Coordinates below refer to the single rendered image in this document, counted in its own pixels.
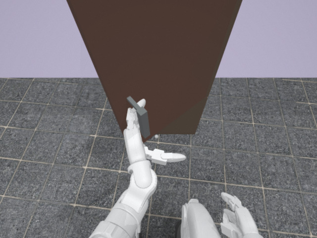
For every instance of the robot left forearm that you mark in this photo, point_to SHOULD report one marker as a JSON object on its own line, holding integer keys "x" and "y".
{"x": 128, "y": 212}

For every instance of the handle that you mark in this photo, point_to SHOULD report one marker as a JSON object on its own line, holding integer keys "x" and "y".
{"x": 142, "y": 115}

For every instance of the robot left hand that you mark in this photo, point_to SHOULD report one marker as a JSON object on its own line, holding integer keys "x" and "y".
{"x": 135, "y": 147}

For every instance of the cupboard door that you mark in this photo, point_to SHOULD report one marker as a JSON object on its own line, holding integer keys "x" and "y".
{"x": 163, "y": 51}

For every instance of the right robot shin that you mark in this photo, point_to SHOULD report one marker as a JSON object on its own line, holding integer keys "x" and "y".
{"x": 186, "y": 233}

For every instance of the robot right thigh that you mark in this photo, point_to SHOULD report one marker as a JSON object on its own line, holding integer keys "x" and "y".
{"x": 197, "y": 219}

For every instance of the robot right hand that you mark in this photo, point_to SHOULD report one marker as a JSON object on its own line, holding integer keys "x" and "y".
{"x": 238, "y": 224}

